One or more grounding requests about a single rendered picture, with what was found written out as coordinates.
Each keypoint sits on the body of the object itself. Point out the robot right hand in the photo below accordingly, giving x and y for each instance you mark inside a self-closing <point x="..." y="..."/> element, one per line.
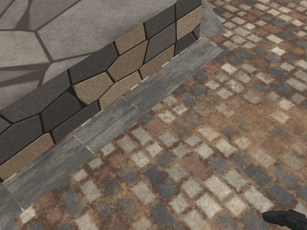
<point x="291" y="218"/>

